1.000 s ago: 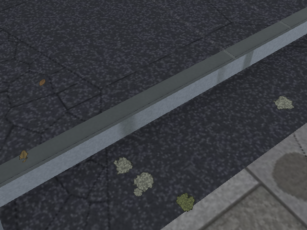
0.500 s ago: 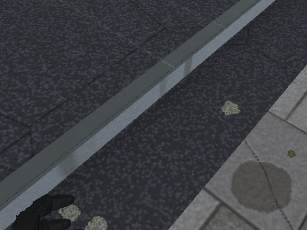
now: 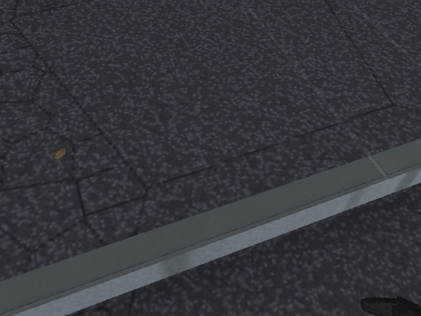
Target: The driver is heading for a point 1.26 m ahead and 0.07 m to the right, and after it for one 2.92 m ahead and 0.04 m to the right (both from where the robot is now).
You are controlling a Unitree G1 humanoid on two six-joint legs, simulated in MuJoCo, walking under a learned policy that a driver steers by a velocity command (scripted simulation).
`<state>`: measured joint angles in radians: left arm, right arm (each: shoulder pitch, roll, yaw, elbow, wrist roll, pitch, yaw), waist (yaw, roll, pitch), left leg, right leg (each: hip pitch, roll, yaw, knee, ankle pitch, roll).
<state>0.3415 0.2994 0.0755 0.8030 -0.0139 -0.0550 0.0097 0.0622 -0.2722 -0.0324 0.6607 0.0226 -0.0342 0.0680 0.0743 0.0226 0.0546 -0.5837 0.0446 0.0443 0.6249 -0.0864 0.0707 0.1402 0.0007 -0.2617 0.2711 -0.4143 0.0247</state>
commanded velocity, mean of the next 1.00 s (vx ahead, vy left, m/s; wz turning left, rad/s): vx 0.50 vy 0.00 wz -0.14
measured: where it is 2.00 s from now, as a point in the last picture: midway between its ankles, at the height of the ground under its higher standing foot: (263, 110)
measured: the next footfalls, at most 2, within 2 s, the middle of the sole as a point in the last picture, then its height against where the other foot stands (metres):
left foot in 0.04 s outside the picture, level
right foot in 0.56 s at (258, 309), level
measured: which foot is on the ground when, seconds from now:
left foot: up 0.00-0.02, down 0.04-0.58, up 0.60-1.00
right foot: down 0.00-0.02, up 0.04-0.54, down 0.56-1.00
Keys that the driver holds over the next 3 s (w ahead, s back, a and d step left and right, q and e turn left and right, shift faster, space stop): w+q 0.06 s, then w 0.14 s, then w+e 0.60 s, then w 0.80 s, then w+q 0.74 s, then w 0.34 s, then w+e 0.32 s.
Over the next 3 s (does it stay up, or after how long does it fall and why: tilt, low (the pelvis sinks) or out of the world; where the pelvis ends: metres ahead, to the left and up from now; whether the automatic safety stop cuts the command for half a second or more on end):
stays up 1.71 -0.09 0.16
